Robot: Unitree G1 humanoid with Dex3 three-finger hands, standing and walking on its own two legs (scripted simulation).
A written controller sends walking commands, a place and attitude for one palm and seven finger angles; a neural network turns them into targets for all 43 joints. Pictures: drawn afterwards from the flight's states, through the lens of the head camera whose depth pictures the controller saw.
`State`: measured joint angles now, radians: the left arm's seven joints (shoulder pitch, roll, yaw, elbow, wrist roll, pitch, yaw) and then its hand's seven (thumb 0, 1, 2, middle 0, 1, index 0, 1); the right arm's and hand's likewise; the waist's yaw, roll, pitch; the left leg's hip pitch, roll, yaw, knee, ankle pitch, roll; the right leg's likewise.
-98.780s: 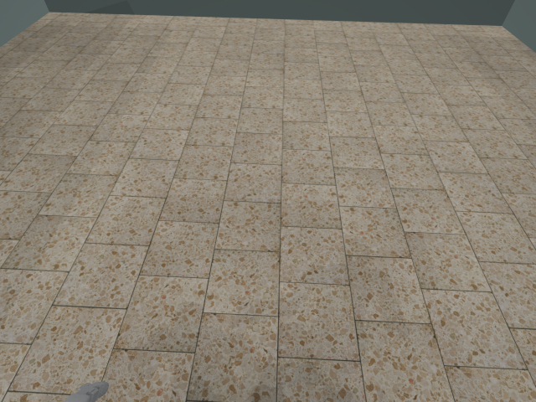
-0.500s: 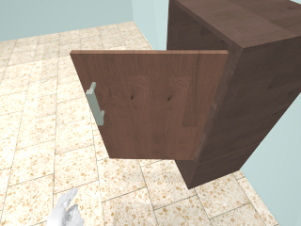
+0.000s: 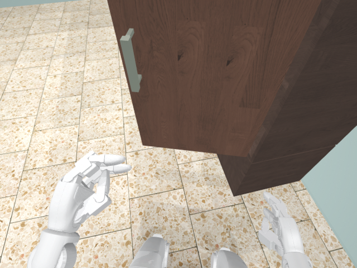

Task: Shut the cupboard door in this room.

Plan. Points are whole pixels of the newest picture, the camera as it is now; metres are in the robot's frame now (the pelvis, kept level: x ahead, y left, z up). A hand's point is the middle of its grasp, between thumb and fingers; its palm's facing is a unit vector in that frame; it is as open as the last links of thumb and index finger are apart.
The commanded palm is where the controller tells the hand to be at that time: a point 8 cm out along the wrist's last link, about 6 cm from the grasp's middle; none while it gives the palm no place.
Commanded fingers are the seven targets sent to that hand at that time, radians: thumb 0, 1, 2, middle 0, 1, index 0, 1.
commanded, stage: raise the hand and make a fist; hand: left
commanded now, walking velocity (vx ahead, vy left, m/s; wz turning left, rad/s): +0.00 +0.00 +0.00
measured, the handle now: (133, 62) +0.55 +0.18 +0.15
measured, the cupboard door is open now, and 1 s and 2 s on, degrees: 69 69 69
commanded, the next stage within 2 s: bring the fist close to the handle in 1.28 s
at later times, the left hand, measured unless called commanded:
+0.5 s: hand (98, 180) +0.25 +0.18 +0.11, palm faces -0.09 -1.00 -0.04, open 3.2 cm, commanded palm +0.23 +0.25 +0.12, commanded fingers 0.00 0.90 0.90 -1.25 -1.44 -1.25 -1.44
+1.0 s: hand (81, 148) +0.28 +0.20 +0.17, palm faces +0.00 -1.00 -0.05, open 3.1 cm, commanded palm +0.25 +0.25 +0.15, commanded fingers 0.00 0.90 0.90 -1.30 -1.50 -1.30 -1.50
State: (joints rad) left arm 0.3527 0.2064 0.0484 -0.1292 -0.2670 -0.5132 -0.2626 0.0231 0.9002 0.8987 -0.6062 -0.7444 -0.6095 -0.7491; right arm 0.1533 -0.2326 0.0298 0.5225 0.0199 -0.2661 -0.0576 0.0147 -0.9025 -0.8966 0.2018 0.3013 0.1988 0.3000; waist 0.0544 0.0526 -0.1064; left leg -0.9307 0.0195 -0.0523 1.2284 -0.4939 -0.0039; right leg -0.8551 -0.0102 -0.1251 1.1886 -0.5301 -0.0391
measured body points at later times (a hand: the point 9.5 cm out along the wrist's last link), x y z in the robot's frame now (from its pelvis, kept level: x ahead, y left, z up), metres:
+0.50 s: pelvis +0.03 +0.02 +0.04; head +0.08 +0.02 +0.49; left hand +0.25 +0.24 +0.11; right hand +0.21 -0.22 -0.03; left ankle +0.06 +0.12 -0.64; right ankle +0.04 -0.10 -0.64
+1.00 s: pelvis +0.05 +0.01 +0.06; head +0.06 +0.00 +0.51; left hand +0.27 +0.26 +0.17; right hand +0.21 -0.22 -0.02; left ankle +0.06 +0.12 -0.64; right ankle +0.04 -0.10 -0.64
